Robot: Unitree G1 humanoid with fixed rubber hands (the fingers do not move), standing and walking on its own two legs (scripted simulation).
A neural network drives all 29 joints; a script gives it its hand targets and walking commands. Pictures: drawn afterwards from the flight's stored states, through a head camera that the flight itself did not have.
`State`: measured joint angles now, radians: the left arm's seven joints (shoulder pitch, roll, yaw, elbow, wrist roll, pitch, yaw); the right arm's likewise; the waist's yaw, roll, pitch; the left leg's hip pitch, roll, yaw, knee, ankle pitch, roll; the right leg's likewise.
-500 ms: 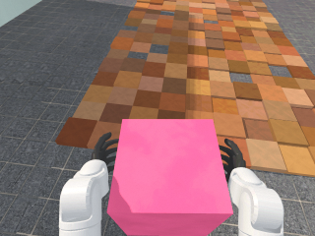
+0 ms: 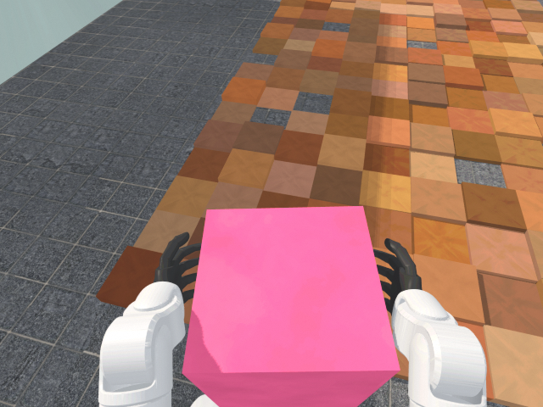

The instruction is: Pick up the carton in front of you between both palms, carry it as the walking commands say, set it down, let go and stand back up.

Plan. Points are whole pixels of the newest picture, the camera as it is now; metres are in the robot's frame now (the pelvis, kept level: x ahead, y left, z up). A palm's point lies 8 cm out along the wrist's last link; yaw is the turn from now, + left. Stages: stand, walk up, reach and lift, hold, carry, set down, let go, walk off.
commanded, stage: carry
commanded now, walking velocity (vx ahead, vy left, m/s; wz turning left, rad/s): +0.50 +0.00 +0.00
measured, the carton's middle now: (286, 315) +0.25 +0.01 +0.00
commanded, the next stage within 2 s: none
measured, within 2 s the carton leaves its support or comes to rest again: neither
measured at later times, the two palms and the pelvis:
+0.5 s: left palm (204, 110) +0.62 +0.18 +0.09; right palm (357, 118) +0.59 -0.12 +0.10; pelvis +0.35 +0.05 +0.01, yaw -3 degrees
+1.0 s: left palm (243, 30) +0.96 +0.14 +0.10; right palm (357, 34) +0.97 -0.16 +0.09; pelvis +0.70 -0.01 +0.01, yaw +0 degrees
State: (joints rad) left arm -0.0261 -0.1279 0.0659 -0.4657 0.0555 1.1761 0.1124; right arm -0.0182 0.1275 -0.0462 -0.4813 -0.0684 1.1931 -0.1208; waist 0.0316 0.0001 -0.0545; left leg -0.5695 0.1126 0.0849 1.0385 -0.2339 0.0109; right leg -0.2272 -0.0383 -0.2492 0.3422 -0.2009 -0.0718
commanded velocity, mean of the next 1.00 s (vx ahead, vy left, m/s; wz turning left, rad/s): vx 0.50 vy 0.00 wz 0.00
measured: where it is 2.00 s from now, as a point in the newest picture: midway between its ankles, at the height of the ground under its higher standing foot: (286, 153)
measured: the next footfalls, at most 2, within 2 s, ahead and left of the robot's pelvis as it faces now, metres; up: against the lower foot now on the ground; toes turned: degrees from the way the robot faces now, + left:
left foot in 0.24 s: +0.39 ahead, +0.12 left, +0.01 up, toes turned +11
right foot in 0.74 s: +0.71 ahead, -0.10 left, +0.01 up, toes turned -13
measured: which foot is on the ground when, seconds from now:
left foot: up 0.00-0.22, down 0.24-0.78, up 0.80-1.00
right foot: down 0.00-0.28, up 0.30-0.72, down 0.74-1.00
